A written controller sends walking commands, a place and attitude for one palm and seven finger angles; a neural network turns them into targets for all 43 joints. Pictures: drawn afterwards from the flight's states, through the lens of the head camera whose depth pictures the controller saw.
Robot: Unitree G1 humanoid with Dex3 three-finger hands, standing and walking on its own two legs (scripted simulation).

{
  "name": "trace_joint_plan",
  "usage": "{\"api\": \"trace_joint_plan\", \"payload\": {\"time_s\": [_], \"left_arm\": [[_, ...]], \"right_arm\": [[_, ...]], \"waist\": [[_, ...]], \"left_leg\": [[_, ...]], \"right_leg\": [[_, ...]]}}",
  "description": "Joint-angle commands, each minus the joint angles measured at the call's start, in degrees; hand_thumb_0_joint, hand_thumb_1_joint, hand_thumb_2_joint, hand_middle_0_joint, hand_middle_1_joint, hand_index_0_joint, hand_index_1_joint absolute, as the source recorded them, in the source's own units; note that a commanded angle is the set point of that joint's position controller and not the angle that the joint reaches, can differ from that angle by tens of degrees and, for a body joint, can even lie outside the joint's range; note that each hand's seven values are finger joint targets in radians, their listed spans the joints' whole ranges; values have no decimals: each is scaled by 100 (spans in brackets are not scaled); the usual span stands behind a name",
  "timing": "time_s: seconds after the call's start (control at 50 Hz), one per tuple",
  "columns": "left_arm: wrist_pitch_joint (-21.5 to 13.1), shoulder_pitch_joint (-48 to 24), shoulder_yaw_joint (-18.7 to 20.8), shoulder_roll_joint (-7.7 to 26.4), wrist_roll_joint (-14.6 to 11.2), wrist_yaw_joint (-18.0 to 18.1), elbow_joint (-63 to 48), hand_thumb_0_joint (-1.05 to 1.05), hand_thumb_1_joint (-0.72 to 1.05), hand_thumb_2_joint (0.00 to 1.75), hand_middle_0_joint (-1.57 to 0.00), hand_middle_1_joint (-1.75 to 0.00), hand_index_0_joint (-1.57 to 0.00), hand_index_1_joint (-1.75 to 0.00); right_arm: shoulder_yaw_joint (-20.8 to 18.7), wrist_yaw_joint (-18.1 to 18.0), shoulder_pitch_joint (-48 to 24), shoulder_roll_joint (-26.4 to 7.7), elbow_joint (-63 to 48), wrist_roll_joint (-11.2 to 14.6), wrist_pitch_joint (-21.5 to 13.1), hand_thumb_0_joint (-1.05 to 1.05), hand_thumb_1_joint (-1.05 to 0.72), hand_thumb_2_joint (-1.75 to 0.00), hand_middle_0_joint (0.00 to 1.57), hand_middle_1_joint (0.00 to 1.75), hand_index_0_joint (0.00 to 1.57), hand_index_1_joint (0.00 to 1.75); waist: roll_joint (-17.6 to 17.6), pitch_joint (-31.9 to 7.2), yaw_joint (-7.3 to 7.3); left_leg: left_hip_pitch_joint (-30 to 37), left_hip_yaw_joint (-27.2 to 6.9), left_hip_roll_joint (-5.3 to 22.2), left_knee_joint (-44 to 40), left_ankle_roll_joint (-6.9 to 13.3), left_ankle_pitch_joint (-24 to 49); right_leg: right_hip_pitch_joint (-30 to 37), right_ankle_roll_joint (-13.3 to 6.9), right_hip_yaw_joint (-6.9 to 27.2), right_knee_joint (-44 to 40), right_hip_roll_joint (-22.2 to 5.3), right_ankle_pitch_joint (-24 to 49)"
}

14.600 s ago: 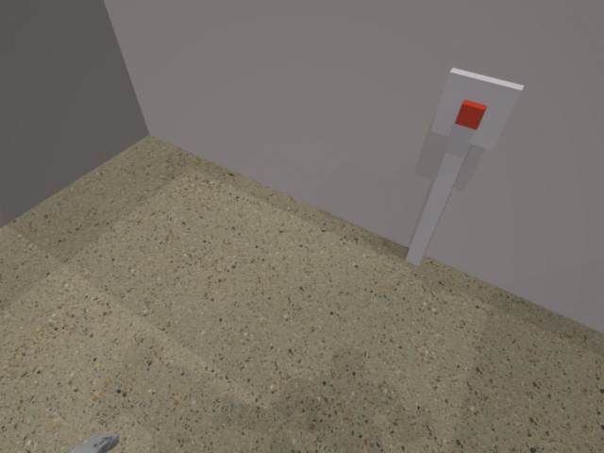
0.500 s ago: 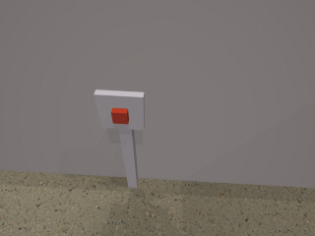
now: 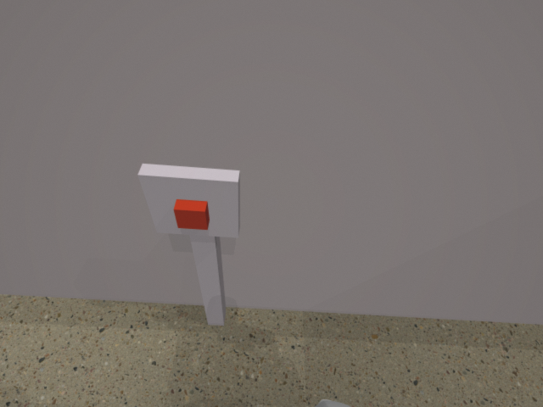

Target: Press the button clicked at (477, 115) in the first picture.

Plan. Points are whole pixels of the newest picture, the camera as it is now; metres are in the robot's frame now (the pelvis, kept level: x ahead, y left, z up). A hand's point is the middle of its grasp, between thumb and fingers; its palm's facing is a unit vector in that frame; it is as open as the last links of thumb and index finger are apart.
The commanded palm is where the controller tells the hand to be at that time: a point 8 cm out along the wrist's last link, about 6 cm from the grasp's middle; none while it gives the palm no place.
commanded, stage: come to a stop and stand still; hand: left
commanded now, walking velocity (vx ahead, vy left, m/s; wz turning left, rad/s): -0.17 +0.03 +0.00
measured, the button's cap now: (192, 213) +0.47 +0.17 -0.05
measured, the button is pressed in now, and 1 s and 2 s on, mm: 0 0 0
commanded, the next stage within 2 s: look again from close up in 1.34 s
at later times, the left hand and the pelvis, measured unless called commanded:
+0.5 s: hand out of the picture +0.04 +0.18 -0.18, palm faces +0.08 -0.98 -0.17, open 7.3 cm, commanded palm none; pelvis -0.01 +0.01 +0.00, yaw +1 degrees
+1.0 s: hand out of the picture -0.04 +0.15 -0.18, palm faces +0.06 -0.98 -0.21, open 7.4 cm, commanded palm none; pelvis -0.04 -0.03 -0.01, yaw +2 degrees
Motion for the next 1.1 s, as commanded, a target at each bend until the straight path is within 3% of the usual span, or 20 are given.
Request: {"api": "trace_joint_plan", "payload": {"time_s": [0.0, 0.04, 0.06, 0.08, 0.12, 0.18, 0.26, 0.28, 0.3, 0.32, 0.36, 0.38, 0.46, 0.52, 0.6, 0.66, 0.68, 0.7, 0.74, 1.08], "left_arm": [[-94, 326, 57, 114, -55, -18, -259, 0, 90, 90, -20, -30, -20, -30], [-173, 680, 139, 518, -39, 35, -205, 0, 90, 90, -20, -30, -20, -30], [-216, 726, 165, 771, -42, 72, -197, 0, 90, 90, -20, -30, -20, -30], [-216, 700, 181, 944, -80, 83, -220, 0, 90, 90, -20, -30, -20, -30], [-292, 549, 202, 936, -32, 132, -261, 0, 90, 90, -20, -30, -20, -30], [-166, -221, 234, 863, 20, 188, -549, 0, 90, 90, -20, -30, -20, -30], [-1, -667, 267, 834, -27, 130, -769, 0, 90, 90, -20, -30, -20, -30], [59, -623, 212, 589, -59, 101, -842, 0, 90, 90, -20, -30, -20, -30], [124, -744, 182, 296, -100, 87, -974, 0, 90, 90, -20, -30, -20, -30], [149, -908, 206, 454, -34, 100, -968, 0, 90, 90, -20, -30, -20, -30], [71, -434, 260, 479, 27, -1, -769, 0, 90, 90, -20, -30, -20, -30], [23, -265, 197, 379, 26, -39, -650, 0, 90, 90, -20, -30, -20, -30], [-86, -267, 23, 111, -39, -37, -493, 0, 90, 90, -20, -30, -20, -30], [-159, 71, -28, 157, -78, -3, -254, 0, 90, 90, -20, -30, -20, -30], [-229, 475, -78, 416, -73, 84, 44, 0, 90, 90, -20, -30, -20, -30], [-231, 457, -158, 316, -93, 82, 134, 0, 90, 90, -20, -30, -20, -30], [-230, 123, -179, 1213, 34, 53, -345, 0, 90, 90, -20, -30, -20, -30], [-199, 418, -96, 599, 4, 113, -414, 0, 90, 90, -20, -30, -20, -30], [-218, 554, -117, 566, 20, 74, -500, 0, 90, 90, -20, -30, -20, -30], [-367, 22, 24, 1262, -40, 44, -526, 0, 90, 90, -20, -30, -20, -30]], "right_arm": [[-286, -89, 250, -1032, -97, 20, 68, 0, -90, -90, 20, 30, 20, 30], [-319, -56, 313, -868, -167, 65, 120, 0, -90, -90, 20, 30, 20, 30], [-330, -22, 519, -653, -178, 101, 166, 0, -90, -90, 20, 30, 20, 30], [-359, 17, 696, -599, -185, 121, 227, 0, -90, -90, 20, 30, 20, 30], [-372, -1, 431, -504, -252, 136, 342, 0, -90, -90, 20, 30, 20, 30], [-370, 47, 327, -508, -285, 117, 385, 0, -90, -90, 20, 30, 20, 30], [-352, 118, 708, -483, -272, 60, 362, 0, -90, -90, 20, 30, 20, 30], [-375, 129, 662, -691, -325, 31, 312, 0, -90, -90, 20, 30, 20, 30], [-427, 132, 304, -1063, -562, -41, 267, 0, -90, -90, 20, 30, 20, 30], [-446, 109, -220, -1339, -723, -57, 194, 0, -90, -90, 20, 30, 20, 30], [-395, 74, -861, -1374, -836, -70, 124, 0, -90, -90, 20, 30, 20, 30], [-372, 67, -831, -1264, -837, -57, 84, 0, -90, -90, 20, 30, 20, 30], [-316, 17, -275, -1091, -562, -48, 73, 0, -90, -90, 20, 30, 20, 30], [-308, 6, -221, -1140, -422, 3, 82, 0, -90, -90, 20, 30, 20, 30], [-226, 32, -352, -947, -369, 70, 87, 0, -90, -90, 20, 30, 20, 30], [-192, 42, -421, -982, -239, 75, 133, 0, -90, -90, 20, 30, 20, 30], [-200, 126, -531, -1688, -890, 6, 206, 0, -90, -90, 20, 30, 20, 30], [-243, 79, -493, -1348, -907, -51, 110, 0, -90, -90, 20, 30, 20, 30], [-272, 43, -490, -1275, -963, -20, 95, 0, -90, -90, 20, 30, 20, 30], [-267, 186, -773, -1640, -862, -2, 172, 0, -90, -90, 20, 30, 20, 30]], "waist": [[965, 191, 169], [366, -81, 326], [-193, -367, 243], [-243, -433, 168], [-1314, -680, 235], [-847, -545, 75], [-661, -215, -163], [268, -96, -123], [1519, 405, -117], [1823, 776, -47], [826, 619, 337], [551, 453, 336], [762, 99, 12], [484, -195, 71], [68, -266, 70], [-135, 16, 68], [-257, 696, -93], [-442, 73, 124], [199, -381, 101], [-61, 280, 92]], "left_leg": [[-369, -498, 1026, -54, 406, 4671], [-981, -354, 648, 626, 83, 3055], [-1475, -283, 211, 1167, -101, 1227], [-1501, -312, -160, 1425, -155, -299], [-1479, -530, -69, 2630, -191, -1551], [-1461, -655, -34, 2554, -193, -1289], [-387, -302, -105, 422, -188, 245], [-473, -1038, 310, -379, -28, -31], [-1747, -2274, 1246, -1583, 325, -1153], [-2613, -2699, 1525, -2123, 510, -1384], [-2296, -2130, 1224, -1852, 602, -1022], [-1790, -1891, 1160, -1650, 632, -446], [-111, -1380, 1143, -1027, 665, 2294], [196, -1054, 920, -381, 428, 3731], [-308, -749, 465, -394, 7, 2861], [-279, -697, 460, -687, 1, 1696], [-863, -973, 244, -674, -85, 1781], [-1014, -1002, 594, -411, 52, 1060], [-1041, -1025, 411, -246, 126, 647], [-1109, -809, 209, -330, 68, 361]], "right_leg": [[886, -44, -190, -1427, 85, 737], [1957, -127, 231, -1884, -330, 3062], [2406, -489, 1006, -1778, -1144, 4836], [2301, -816, 1133, -2008, -1701, 5689], [1944, -1289, 1435, -2277, -1988, 5515], [1327, -1303, 1162, -2391, -1786, 3848], [-63, -652, 850, -2318, -1180, 386], [-413, -359, 591, -1807, -620, -675], [-260, 16, 119, -840, 8, -918], [107, 11, 472, -38, 13, -826], [238, -53, 702, 536, 17, -361], [110, -21, 642, 338, -7, -296], [202, 82, 344, -1063, -5, -516], [957, 26, 343, -2357, 14, 542], [1748, -215, 700, -2365, -363, 2512], [1407, -186, 743, -2635, -340, 1698], [777, -188, 414, -2217, -111, 763], [970, -157, 531, -2037, -157, 296], [1113, -283, 668, -2120, -181, 480], [752, -404, 1132, -3026, -409, -497]]}}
